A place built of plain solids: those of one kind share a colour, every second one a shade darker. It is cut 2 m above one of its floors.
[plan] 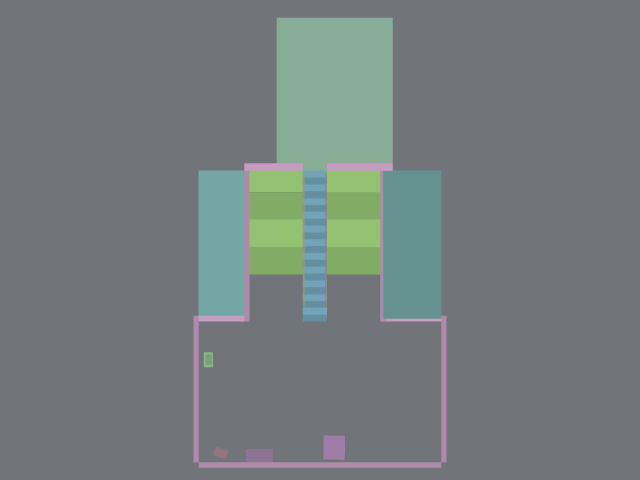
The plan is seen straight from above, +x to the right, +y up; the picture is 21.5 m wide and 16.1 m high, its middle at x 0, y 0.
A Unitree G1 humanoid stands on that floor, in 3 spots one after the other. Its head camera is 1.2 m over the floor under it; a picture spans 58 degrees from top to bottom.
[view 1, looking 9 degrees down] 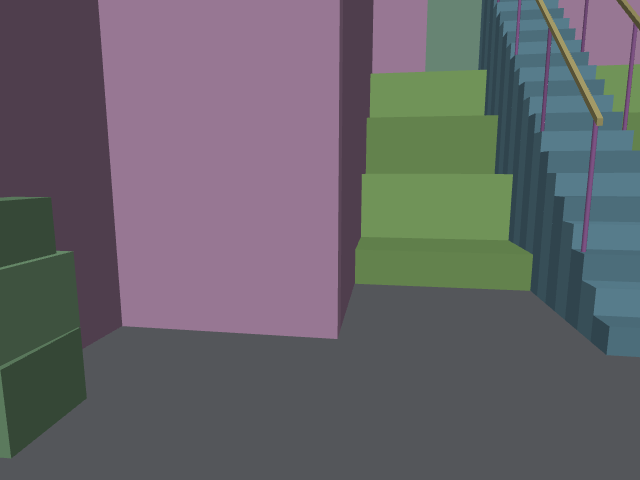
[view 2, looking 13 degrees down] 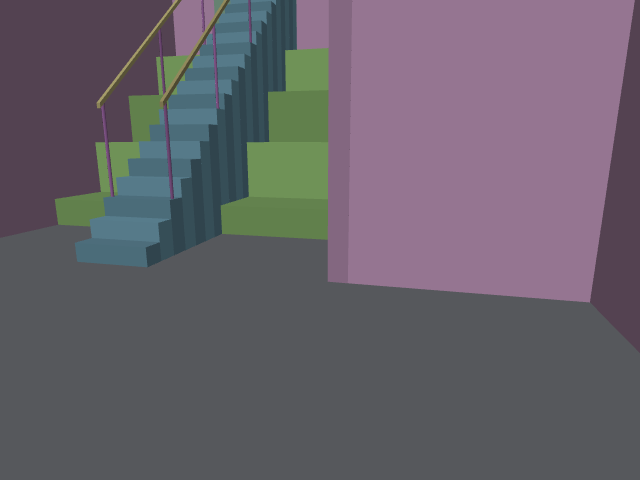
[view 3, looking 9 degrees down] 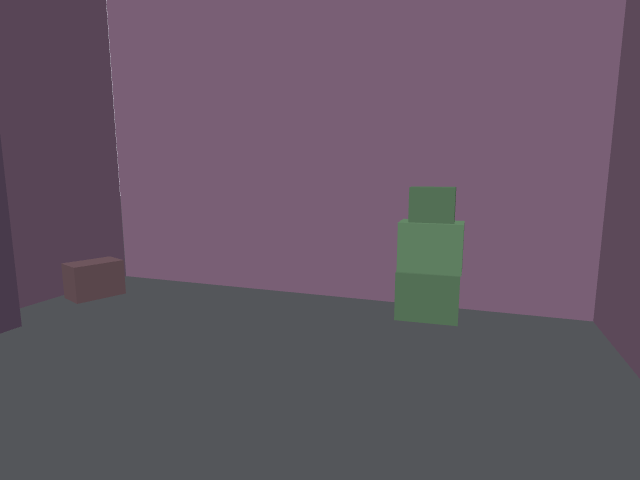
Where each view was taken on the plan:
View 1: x -2.02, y -5.71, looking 99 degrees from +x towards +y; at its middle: wall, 3.04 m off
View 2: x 2.83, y -6.23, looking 104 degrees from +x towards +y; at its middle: ground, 5.33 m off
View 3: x -0.17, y -3.74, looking -161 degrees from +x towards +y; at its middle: wall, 4.17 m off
